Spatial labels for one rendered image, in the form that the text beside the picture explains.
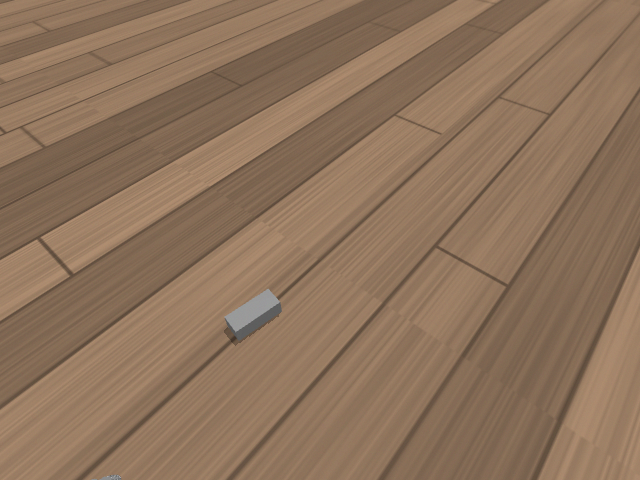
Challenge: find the carton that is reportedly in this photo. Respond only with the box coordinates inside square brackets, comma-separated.
[224, 289, 282, 341]

